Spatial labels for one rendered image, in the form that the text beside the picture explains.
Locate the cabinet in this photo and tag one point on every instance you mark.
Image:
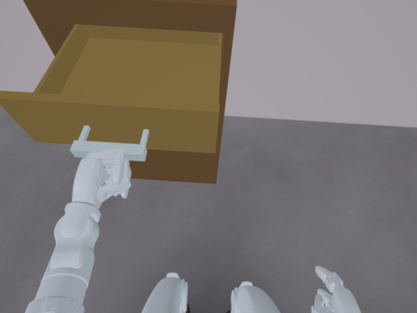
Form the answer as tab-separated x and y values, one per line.
56	18

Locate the drawer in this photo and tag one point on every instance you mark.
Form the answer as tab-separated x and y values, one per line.
121	80

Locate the robot left hand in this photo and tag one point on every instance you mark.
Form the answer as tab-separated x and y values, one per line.
91	174

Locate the robot thigh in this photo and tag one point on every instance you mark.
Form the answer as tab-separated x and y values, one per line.
251	299
169	296

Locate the robot right hand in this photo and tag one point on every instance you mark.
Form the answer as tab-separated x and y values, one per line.
341	300

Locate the robot left forearm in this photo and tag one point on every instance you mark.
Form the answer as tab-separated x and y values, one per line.
67	276

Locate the handle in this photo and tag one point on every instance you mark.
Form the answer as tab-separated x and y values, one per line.
135	152

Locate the robot right thigh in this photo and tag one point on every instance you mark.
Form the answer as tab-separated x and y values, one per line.
251	299

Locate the robot left thigh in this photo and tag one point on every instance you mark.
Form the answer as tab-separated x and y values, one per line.
169	296

